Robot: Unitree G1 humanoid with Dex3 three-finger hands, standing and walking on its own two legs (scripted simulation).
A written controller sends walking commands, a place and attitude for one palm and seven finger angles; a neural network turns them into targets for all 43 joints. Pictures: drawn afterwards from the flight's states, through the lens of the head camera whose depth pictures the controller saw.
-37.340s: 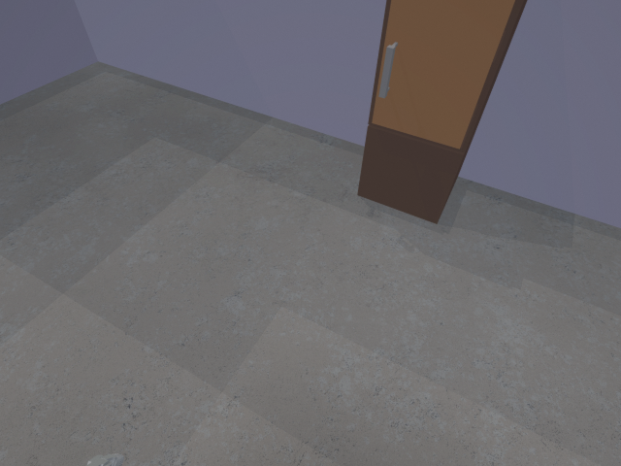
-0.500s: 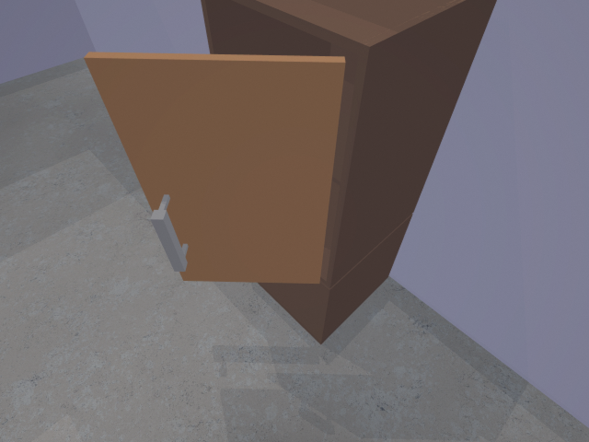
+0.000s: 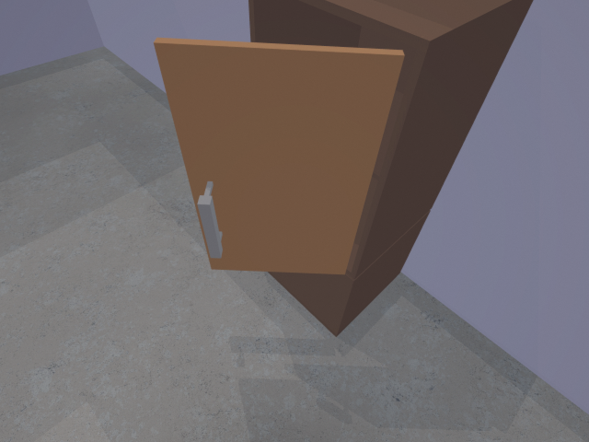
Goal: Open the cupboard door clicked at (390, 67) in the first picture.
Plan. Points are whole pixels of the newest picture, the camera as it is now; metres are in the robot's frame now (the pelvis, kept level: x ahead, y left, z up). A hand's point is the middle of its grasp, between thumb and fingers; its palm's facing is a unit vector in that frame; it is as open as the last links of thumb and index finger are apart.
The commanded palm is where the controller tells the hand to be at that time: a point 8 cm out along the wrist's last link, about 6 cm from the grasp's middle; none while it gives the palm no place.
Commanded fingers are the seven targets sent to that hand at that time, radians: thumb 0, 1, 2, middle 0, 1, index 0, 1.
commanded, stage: come to a stop and stand still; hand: left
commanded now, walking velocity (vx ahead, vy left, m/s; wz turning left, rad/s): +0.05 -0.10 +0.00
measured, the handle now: (213, 221) +0.55 +0.20 -0.11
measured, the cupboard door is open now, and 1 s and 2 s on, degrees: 45 45 45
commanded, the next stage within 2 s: look again from close up in 0.72 s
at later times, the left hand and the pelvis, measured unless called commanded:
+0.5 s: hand out of the picture +0.03 +0.16 -0.18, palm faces +0.00 -0.98 -0.20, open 7.4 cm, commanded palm none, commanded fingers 0.00 0.90 0.90 -0.20 -0.30 -0.20 -0.30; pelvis +0.03 -0.01 -0.01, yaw +0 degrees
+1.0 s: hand out of the picture +0.04 +0.18 -0.18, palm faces +0.00 -0.98 -0.20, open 7.4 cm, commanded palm none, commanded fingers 0.00 0.90 0.90 -0.20 -0.30 -0.20 -0.30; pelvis +0.03 +0.00 +0.00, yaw -1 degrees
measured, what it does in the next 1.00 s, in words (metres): steps on the spot: right foot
